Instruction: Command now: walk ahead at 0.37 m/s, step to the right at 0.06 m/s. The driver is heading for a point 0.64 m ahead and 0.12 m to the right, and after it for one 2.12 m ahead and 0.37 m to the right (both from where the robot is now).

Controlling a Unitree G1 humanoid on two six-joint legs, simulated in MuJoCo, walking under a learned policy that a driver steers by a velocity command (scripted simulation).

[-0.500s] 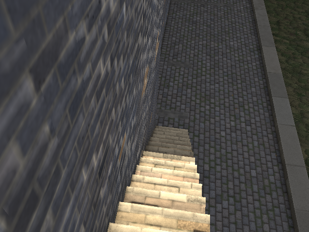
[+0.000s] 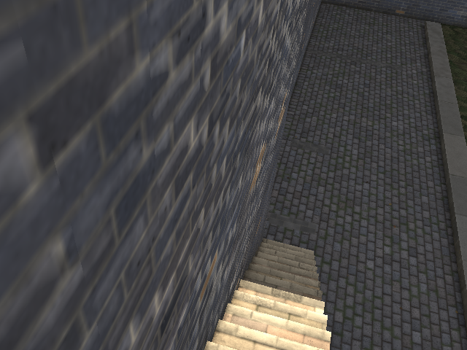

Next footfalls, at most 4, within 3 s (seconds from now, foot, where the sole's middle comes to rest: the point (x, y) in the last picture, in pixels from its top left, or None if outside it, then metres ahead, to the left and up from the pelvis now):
0.14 left None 0.17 0.14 -0.92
0.54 right None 0.13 -0.22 -0.92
1.18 left None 0.40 0.02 -1.12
1.62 right None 0.61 -0.21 -1.33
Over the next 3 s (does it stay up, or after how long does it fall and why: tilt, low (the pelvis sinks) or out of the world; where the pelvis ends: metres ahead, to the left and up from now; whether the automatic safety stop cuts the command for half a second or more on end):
stays up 1.06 -0.23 -1.02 its command is cut before an obstacle from the start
